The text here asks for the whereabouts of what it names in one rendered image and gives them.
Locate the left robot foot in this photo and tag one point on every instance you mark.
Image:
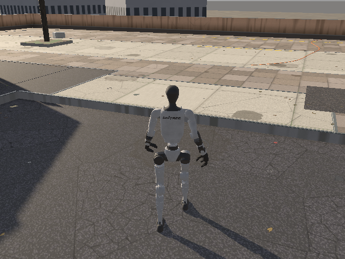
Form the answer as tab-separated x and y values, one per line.
160	226

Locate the humanoid robot torso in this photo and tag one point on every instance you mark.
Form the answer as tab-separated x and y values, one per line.
172	129

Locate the right robot upper arm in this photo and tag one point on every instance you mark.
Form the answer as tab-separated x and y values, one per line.
192	123

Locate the robot right forearm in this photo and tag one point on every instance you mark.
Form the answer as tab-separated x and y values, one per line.
200	145

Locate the robot right hand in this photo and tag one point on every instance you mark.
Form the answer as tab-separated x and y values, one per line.
205	159

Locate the robot left forearm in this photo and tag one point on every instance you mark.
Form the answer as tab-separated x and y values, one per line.
148	139

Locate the left robot upper arm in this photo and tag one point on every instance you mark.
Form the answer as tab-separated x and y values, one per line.
152	121

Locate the robot left hand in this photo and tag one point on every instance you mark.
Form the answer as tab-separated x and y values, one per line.
148	149

